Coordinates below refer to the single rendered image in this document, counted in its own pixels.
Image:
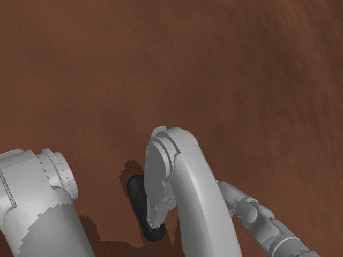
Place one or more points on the right robot hand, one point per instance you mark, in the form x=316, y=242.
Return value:
x=231, y=195

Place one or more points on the right robot arm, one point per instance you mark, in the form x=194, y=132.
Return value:
x=272, y=235

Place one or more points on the right robot foot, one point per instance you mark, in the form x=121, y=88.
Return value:
x=138, y=200

